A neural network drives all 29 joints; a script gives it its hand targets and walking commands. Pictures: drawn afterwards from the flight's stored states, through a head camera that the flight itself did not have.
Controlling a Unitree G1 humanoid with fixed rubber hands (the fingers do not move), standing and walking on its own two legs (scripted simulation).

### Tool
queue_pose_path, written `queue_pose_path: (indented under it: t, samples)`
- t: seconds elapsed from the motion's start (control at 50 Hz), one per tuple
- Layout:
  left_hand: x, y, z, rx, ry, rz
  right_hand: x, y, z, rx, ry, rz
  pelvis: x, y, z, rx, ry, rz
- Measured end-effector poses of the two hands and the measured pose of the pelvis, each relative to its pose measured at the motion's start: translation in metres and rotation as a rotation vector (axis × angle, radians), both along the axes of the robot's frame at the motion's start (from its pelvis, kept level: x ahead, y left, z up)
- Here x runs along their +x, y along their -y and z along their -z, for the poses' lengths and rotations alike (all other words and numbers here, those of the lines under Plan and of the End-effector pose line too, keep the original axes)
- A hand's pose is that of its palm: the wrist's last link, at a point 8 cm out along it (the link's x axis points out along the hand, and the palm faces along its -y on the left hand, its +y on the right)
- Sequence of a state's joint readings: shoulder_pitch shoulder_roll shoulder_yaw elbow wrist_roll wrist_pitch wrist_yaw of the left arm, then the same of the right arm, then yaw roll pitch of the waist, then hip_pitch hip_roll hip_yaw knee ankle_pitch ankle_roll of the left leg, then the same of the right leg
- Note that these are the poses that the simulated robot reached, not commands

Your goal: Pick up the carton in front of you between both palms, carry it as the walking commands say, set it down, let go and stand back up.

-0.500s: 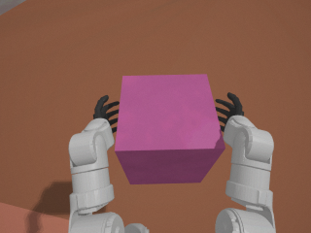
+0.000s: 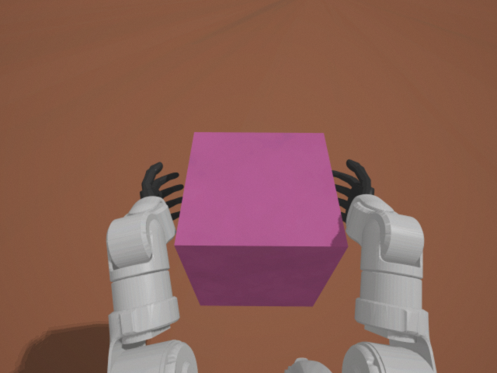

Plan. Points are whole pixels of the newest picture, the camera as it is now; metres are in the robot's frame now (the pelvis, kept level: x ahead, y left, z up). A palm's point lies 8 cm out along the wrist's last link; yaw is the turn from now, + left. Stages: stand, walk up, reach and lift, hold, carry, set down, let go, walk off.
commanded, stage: carry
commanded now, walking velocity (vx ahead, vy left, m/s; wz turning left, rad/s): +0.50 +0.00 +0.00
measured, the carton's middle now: (257, 225) +0.36 -0.02 +0.04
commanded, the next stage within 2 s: none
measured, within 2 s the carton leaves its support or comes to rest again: neither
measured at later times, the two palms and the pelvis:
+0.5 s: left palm (174, 133) +0.55 +0.13 +0.09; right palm (317, 124) +0.57 -0.17 +0.09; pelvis +0.33 -0.04 +0.01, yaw +3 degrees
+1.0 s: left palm (174, 61) +0.87 +0.16 +0.09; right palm (284, 58) +0.86 -0.14 +0.10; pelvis +0.64 +0.02 +0.01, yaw -1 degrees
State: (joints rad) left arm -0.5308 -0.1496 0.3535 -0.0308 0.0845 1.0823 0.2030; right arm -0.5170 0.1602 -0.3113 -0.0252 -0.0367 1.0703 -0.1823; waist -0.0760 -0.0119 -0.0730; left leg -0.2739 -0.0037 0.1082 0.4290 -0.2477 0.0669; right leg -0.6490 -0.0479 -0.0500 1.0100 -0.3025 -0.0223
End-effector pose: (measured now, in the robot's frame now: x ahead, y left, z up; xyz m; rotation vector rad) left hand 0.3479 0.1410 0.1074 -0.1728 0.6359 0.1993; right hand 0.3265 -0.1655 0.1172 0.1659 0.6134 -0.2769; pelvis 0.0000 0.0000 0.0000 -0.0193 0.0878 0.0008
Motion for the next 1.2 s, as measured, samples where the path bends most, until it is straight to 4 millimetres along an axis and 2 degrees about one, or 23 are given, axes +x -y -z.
queue_pose_path:
  t: [0.1,0.22,0.28,0.4,0.5,0.62,0.7,0.78,0.86,0.96,1.08,1.14,1.2]
  samples:
    - [0.045,0.0,0.009,0.001,-0.001,-0.018,0.055,-0.001,0.01,0.017,-0.003,-0.028,0.069,0.009,-0.003,-0.003,-0.008,-0.001]
    - [0.105,0.014,0.027,0.042,0.022,0.012,0.131,0.008,0.038,-0.013,0.014,-0.128,0.165,0.03,0.018,0.006,0.006,-0.021]
    - [0.127,0.018,0.032,0.077,-0.002,0.004,0.159,0.012,0.047,-0.003,-0.009,-0.156,0.2,0.039,0.016,-0.004,0.002,-0.046]
    - [0.156,0.014,0.026,0.095,-0.054,-0.034,0.205,0.007,0.041,-0.01,-0.055,-0.216,0.269,0.043,-0.003,0.033,-0.004,-0.06]
    - [0.2,0.009,0.014,0.089,-0.017,-0.041,0.248,0.001,0.03,-0.005,-0.018,-0.212,0.334,0.035,-0.007,0.042,0.014,-0.046]
    - [0.283,-0.007,0.016,0.057,0.049,-0.013,0.322,-0.013,0.022,-0.044,0.043,-0.173,0.423,0.014,0.009,0.028,0.041,-0.032]
    - [0.351,-0.022,0.036,0.04,0.048,0.018,0.38,-0.026,0.036,-0.088,0.034,-0.138,0.481,-0.004,0.027,0.046,0.046,0.001]
    - [0.405,-0.021,0.042,0.043,-0.052,0.08,0.414,-0.027,0.048,-0.048,-0.066,-0.09,0.518,-0.018,0.015,0.018,0.033,0.025]
    - [0.451,-0.018,0.031,0.051,-0.058,0.125,0.447,-0.024,0.039,-0.036,-0.076,-0.048,0.555,-0.023,-0.001,0.0,0.026,0.023]
    - [0.501,-0.018,0.021,0.049,-0.019,0.11,0.505,-0.025,0.024,-0.049,-0.04,-0.064,0.612,-0.02,-0.01,-0.006,0.023,0.016]
    - [0.569,-0.015,0.012,0.055,0.034,0.039,0.592,-0.02,0.018,-0.04,0.017,-0.127,0.696,-0.002,-0.003,0.01,0.029,0.007]
    - [0.615,-0.003,0.013,0.074,0.058,0.024,0.642,-0.009,0.026,-0.026,0.043,-0.138,0.742,0.011,0.009,0.024,0.031,0.0]
    - [0.662,0.012,0.024,0.108,0.037,0.026,0.689,0.008,0.045,-0.018,0.024,-0.129,0.784,0.024,0.022,0.013,0.03,-0.015]
